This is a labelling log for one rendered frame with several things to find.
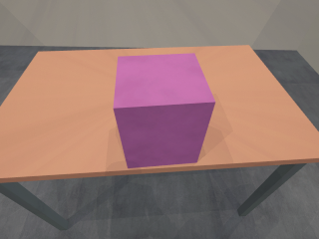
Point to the carton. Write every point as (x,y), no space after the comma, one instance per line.
(163,106)

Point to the table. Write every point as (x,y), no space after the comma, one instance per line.
(58,122)

